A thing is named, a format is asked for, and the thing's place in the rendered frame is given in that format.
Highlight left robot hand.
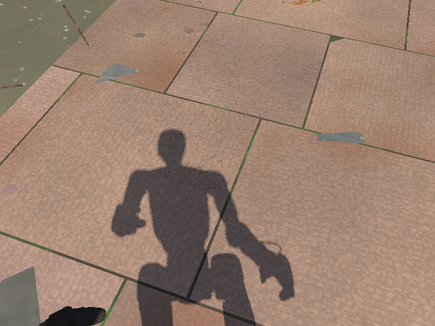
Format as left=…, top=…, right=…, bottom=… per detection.
left=38, top=306, right=106, bottom=326

